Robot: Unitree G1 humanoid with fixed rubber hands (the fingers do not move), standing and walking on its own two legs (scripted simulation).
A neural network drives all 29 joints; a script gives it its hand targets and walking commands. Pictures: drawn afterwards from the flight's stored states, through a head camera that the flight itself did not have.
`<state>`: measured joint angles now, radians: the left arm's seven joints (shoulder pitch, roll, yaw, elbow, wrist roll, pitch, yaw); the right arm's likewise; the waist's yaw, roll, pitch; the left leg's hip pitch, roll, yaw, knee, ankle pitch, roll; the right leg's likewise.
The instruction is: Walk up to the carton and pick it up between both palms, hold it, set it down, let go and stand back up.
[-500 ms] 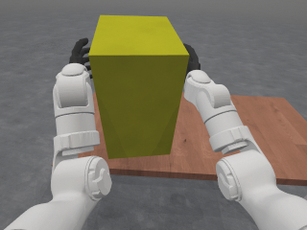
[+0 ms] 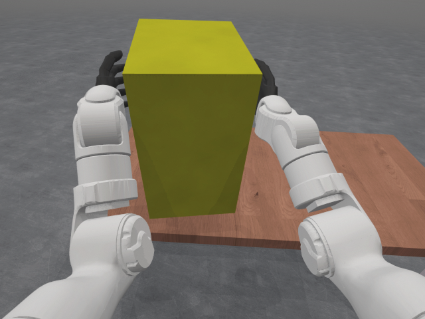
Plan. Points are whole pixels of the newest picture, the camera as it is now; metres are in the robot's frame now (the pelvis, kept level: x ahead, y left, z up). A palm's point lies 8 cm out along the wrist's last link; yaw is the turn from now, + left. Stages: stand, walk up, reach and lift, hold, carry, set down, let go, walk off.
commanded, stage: hold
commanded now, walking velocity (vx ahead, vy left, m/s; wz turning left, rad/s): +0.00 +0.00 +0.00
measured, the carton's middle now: (189, 121) +0.39 +0.01 +0.23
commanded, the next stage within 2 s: none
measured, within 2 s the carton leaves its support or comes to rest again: neither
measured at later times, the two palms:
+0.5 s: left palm (104, 99) +0.37 +0.15 +0.29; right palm (261, 98) +0.36 -0.11 +0.29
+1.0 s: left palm (107, 94) +0.37 +0.15 +0.30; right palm (265, 94) +0.36 -0.12 +0.30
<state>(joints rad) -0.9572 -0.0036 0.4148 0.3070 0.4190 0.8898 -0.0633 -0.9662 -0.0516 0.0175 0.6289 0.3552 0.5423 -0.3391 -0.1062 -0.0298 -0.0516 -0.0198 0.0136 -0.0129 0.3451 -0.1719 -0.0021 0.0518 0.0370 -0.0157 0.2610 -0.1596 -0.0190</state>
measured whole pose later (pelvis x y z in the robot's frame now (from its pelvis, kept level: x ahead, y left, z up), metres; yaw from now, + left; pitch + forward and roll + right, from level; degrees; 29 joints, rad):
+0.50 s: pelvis +0.01 +0.01 +0.00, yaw +0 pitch -9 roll -1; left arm -0.93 -0.02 0.41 0.27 0.44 0.90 -0.06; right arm -0.98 -0.05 0.00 0.65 0.35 0.56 -0.32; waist -0.12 -0.04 -0.06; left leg -0.01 0.00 -0.01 0.35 -0.18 0.01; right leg 0.06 0.03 -0.01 0.26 -0.17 -0.01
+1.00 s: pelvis +0.00 +0.00 +0.00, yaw +1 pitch -8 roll -1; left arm -0.96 0.00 0.42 0.34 0.41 0.88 -0.05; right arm -1.01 -0.06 -0.01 0.68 0.33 0.55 -0.31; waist -0.12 -0.04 -0.09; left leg -0.03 0.00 -0.03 0.34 -0.17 0.00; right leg 0.04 0.03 -0.02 0.27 -0.17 -0.02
